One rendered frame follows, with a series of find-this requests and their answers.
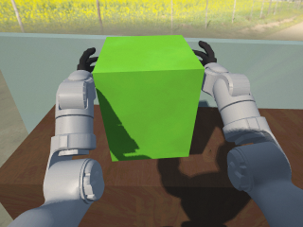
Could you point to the robot left hand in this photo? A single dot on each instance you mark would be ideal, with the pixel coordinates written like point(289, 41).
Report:
point(85, 61)

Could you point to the robot left forearm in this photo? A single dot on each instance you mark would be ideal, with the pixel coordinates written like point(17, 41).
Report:
point(74, 114)

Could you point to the pedestal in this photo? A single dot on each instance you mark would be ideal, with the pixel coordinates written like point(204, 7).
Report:
point(191, 191)

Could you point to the robot right upper arm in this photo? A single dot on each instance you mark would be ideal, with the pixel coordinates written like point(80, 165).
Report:
point(263, 172)

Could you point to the robot right forearm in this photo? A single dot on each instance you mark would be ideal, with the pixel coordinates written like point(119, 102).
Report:
point(242, 122)

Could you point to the carton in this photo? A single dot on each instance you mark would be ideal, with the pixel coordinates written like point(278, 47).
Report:
point(148, 90)

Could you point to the robot left upper arm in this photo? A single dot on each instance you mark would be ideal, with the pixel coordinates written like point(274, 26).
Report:
point(71, 186)

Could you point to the robot right hand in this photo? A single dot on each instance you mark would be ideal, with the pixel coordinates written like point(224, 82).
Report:
point(208, 56)

